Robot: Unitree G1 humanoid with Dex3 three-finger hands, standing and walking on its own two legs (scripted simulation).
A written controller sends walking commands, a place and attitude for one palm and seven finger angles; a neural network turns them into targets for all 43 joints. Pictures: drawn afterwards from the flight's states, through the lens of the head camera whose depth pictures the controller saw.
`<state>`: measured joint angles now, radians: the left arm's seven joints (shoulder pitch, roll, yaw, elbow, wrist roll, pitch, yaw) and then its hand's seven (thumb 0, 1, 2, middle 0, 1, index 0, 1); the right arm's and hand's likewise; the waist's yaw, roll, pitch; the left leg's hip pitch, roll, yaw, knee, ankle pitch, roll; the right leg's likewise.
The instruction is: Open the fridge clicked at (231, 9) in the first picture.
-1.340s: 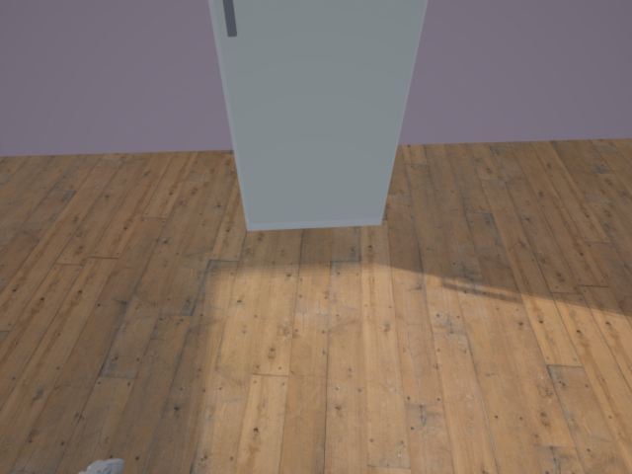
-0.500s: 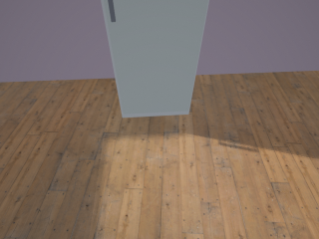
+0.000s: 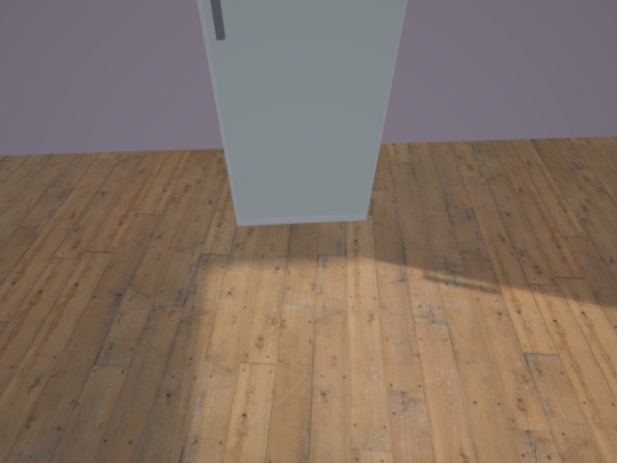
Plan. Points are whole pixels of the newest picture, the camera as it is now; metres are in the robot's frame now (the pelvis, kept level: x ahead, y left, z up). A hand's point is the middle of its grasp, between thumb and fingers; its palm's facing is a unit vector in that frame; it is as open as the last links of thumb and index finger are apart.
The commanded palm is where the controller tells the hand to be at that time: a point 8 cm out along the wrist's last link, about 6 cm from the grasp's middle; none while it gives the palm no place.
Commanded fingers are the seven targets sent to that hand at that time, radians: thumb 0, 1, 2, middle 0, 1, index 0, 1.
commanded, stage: look at it before walking up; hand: left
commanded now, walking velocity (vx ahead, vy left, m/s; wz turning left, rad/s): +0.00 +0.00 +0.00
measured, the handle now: out of the picture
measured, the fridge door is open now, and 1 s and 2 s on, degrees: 0 0 0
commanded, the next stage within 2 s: walk to a spot facing it in 0.10 s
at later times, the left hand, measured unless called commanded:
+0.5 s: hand out of the picture +0.03 +0.22 -0.19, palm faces +0.08 -0.98 -0.19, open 7.4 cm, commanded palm none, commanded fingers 0.00 0.90 0.90 -0.20 -0.30 -0.20 -0.30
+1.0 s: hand (226, 353) +0.33 +0.17 -0.18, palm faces +0.10 -0.97 -0.20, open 7.3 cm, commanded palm none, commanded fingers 0.00 0.90 0.90 -0.20 -0.30 -0.20 -0.30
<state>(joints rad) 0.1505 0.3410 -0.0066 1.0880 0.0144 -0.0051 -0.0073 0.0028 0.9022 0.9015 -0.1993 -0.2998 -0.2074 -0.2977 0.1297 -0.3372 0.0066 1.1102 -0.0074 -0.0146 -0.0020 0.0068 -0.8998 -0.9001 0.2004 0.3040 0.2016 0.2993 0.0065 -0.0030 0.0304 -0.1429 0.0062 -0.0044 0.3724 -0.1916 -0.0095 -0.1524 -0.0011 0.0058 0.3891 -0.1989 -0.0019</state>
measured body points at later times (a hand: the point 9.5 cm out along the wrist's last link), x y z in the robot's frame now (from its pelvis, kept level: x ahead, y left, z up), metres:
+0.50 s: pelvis +0.05 +0.02 -0.02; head +0.04 +0.04 +0.43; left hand +0.03 +0.27 -0.18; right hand +0.06 -0.23 -0.16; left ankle +0.02 +0.12 -0.75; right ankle +0.01 -0.12 -0.74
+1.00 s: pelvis +0.24 -0.02 -0.02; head +0.27 -0.02 +0.43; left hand +0.33 +0.22 -0.16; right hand +0.17 -0.24 -0.18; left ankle +0.11 +0.10 -0.65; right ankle +0.32 -0.11 -0.75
